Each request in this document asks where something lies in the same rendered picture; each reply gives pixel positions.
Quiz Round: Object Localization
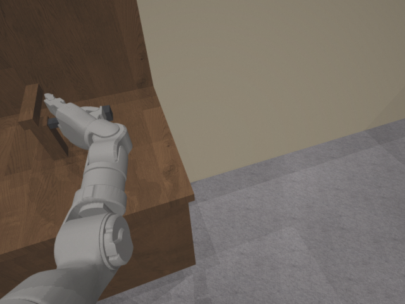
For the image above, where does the robot left upper arm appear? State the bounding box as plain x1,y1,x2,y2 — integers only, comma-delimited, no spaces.
0,212,134,304

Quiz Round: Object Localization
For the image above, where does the left robot hand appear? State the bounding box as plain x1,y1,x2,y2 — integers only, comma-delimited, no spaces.
44,93,106,150

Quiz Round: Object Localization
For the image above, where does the left robot forearm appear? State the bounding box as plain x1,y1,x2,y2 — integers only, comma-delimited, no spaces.
54,119,132,265

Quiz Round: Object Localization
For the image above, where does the tap lever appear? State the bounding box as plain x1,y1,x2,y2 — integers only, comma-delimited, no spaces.
47,105,113,129

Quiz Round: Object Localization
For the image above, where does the counter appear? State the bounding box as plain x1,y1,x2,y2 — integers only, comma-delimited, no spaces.
0,0,196,301

